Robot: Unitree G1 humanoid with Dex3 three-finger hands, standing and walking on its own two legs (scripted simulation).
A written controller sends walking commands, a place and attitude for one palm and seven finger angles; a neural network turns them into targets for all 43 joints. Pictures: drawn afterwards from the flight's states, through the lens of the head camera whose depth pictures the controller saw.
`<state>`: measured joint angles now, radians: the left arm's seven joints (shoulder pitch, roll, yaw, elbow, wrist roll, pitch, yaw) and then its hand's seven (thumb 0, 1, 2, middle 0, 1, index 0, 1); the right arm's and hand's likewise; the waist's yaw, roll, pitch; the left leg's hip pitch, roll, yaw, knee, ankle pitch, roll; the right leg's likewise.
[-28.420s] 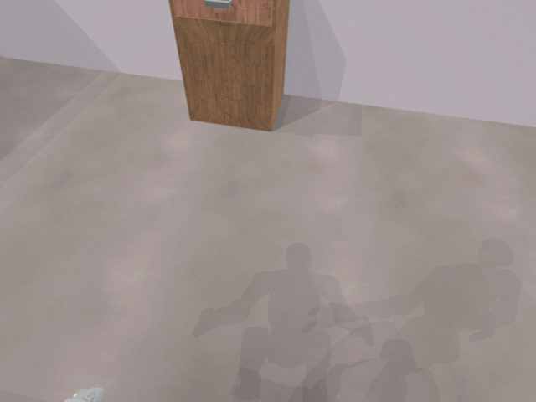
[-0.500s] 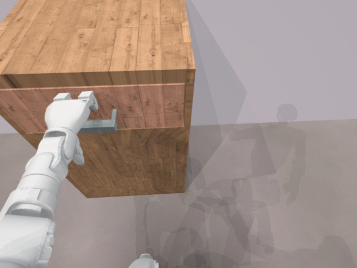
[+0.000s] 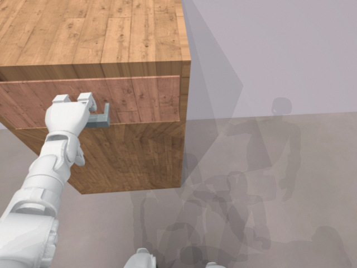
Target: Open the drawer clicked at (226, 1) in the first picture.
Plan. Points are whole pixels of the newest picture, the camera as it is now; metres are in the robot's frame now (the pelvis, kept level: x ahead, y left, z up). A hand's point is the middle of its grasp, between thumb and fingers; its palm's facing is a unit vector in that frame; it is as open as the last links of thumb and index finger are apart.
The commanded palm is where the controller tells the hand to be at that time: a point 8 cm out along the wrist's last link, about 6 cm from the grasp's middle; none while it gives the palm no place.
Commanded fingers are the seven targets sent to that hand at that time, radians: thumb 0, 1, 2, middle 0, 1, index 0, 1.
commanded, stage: lower the fingers behind the handle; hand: left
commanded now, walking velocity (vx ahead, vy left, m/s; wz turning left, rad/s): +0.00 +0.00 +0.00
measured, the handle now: (88, 114) +0.50 +0.24 +0.00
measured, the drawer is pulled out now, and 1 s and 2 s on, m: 0.00 0.00 0.00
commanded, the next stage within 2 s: lift the fingers back up to retry in 0.82 s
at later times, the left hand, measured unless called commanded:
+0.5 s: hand (77, 129) +0.44 +0.25 +0.01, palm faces +0.00 -0.01 -1.00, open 13.8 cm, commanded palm +0.42 +0.25 +0.04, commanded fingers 0.00 -0.50 0.30 -0.30 -1.20 -0.30 -1.20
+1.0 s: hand (77, 128) +0.44 +0.25 +0.01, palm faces +0.00 -0.01 -1.00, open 13.8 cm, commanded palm +0.42 +0.25 +0.05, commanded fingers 0.00 -0.50 0.30 -0.30 -1.20 -0.30 -1.20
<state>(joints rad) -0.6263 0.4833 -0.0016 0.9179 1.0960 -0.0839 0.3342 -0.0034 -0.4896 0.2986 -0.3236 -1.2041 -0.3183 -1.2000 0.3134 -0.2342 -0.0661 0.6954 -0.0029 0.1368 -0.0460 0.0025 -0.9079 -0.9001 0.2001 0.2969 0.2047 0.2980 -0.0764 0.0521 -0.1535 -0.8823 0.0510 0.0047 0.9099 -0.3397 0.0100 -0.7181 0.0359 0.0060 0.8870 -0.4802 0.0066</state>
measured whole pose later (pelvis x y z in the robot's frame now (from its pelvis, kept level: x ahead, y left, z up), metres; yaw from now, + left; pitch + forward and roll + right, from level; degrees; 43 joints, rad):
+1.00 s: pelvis -0.02 +0.01 -0.01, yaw +0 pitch +20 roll -3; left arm -0.71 0.49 -0.03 0.98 1.10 -0.04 0.36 0.00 -0.49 0.30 -0.29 -1.32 -0.32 -1.20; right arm 0.33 -0.24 -0.04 0.67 0.00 0.16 -0.04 0.00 -0.91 -0.90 0.20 0.30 0.20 0.30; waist -0.09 0.05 -0.17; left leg -0.98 0.05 0.00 0.98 -0.34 0.02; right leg -0.82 0.04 0.01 0.96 -0.49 0.02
